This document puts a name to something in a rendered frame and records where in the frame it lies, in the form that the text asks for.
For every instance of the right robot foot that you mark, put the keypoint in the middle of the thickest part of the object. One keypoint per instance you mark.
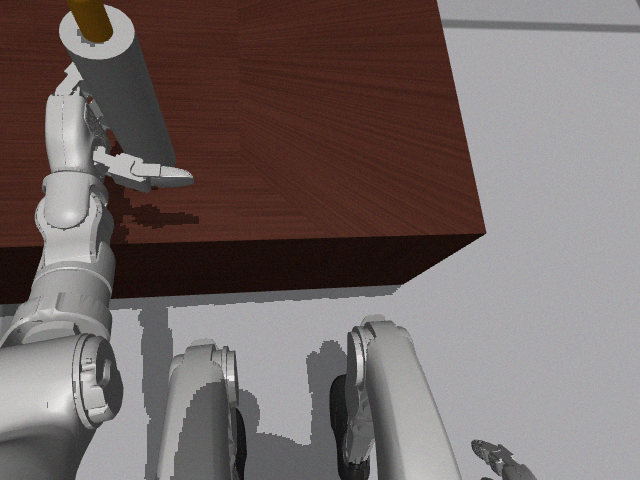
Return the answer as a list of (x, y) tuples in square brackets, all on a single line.
[(338, 417)]

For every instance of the left robot arm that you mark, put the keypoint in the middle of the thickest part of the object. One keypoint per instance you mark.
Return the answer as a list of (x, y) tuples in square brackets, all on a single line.
[(58, 375)]

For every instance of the right robot hand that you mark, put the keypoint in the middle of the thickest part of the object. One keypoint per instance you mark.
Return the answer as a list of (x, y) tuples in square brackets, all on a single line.
[(502, 461)]

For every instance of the bottle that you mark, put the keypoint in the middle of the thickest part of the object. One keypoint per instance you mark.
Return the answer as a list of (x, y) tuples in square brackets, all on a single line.
[(102, 42)]

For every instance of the left robot hand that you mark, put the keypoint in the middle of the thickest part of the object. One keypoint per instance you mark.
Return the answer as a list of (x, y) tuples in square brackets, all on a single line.
[(76, 140)]

